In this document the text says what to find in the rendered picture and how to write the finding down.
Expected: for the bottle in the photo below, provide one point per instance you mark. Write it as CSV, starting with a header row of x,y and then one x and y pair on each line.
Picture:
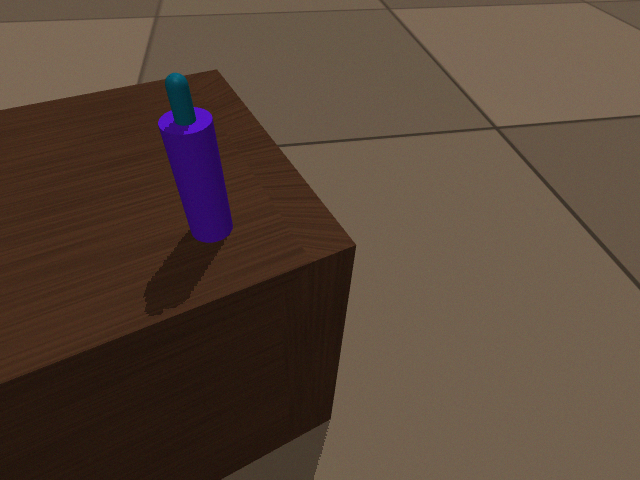
x,y
189,138

